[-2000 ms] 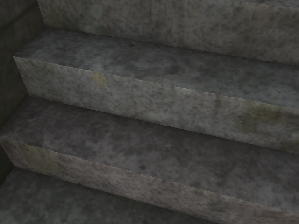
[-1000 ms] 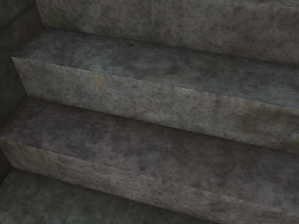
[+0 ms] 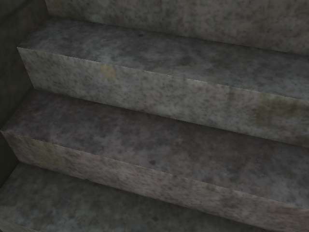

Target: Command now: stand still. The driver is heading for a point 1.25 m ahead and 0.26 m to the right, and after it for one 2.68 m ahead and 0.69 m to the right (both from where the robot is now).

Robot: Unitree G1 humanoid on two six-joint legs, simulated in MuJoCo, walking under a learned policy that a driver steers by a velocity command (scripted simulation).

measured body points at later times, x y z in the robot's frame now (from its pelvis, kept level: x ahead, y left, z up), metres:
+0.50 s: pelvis +0.00 +0.01 +0.00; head +0.01 +0.00 +0.45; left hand +0.03 +0.27 -0.14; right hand +0.03 -0.25 -0.15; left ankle +0.01 +0.13 -0.75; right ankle -0.04 -0.10 -0.75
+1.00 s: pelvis +0.04 +0.01 +0.00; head +0.04 +0.01 +0.45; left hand +0.12 +0.26 -0.13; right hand +0.14 -0.24 -0.14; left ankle +0.01 +0.14 -0.75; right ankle -0.04 -0.10 -0.75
